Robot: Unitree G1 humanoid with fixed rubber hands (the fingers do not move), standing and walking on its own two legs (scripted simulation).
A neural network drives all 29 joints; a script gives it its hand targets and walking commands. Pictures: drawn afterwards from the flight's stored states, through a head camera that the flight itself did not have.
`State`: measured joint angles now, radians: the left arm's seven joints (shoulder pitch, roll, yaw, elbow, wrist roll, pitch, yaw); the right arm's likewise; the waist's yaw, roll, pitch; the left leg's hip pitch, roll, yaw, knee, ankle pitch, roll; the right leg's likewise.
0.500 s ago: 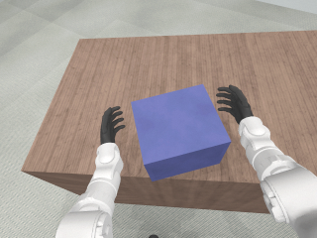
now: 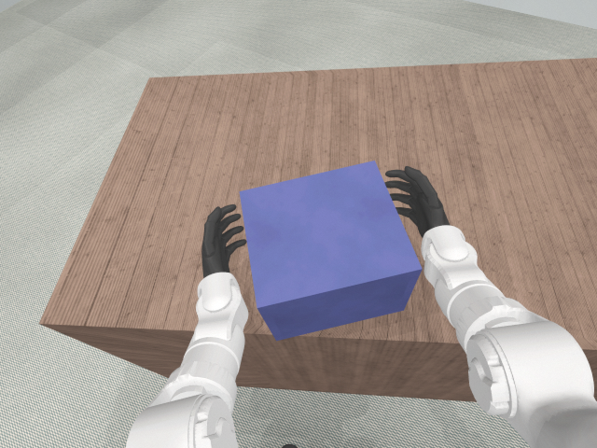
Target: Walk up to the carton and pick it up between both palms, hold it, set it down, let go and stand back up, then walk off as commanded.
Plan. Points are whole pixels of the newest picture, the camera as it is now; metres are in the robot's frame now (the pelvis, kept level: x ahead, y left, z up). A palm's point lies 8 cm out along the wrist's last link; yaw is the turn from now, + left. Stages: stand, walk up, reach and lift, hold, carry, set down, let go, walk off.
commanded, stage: reach and lift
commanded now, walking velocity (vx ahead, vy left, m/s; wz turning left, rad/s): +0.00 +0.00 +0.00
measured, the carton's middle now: (324, 253) +0.41 +0.05 -0.04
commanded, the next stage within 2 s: none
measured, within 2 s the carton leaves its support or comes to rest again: leaves its support in 1.96 s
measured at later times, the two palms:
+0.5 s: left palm (215, 269) +0.35 +0.19 +0.00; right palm (424, 221) +0.44 -0.09 +0.01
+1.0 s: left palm (213, 270) +0.35 +0.20 +0.00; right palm (422, 223) +0.44 -0.09 +0.01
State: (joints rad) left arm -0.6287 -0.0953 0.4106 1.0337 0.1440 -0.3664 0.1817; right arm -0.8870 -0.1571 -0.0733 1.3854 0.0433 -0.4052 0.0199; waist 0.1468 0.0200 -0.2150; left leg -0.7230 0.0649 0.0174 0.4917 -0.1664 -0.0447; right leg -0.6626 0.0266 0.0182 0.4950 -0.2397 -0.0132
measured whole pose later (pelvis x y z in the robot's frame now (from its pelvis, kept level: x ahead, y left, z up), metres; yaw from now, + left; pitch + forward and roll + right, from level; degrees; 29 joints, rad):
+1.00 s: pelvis +0.00 +0.00 +0.00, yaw +0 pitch +23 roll +0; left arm -0.62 -0.12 0.48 1.03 0.20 -0.42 0.18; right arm -0.89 -0.12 -0.31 1.41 -0.21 -0.47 0.01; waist 0.15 0.01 -0.21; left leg -0.72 0.07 0.02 0.49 -0.16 -0.04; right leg -0.66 0.03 0.01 0.50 -0.24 -0.01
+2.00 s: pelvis -0.02 +0.00 +0.00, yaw +0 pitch +22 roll -1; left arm -0.57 -0.09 0.36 1.03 0.10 -0.40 0.22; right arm -0.83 -0.11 -0.14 1.34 -0.21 -0.41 -0.07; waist 0.15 0.02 -0.25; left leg -0.72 0.07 0.02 0.49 -0.14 -0.04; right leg -0.66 0.03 0.01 0.50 -0.21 -0.01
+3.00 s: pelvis -0.03 +0.00 +0.02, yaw +1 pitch +1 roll -1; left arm -0.65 -0.01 0.31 0.76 0.13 0.21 0.12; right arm -0.76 -0.04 -0.14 0.97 -0.06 0.13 -0.13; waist 0.04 -0.02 -0.15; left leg -0.27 0.06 0.02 0.40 -0.13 -0.04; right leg -0.20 0.03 0.01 0.39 -0.19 -0.01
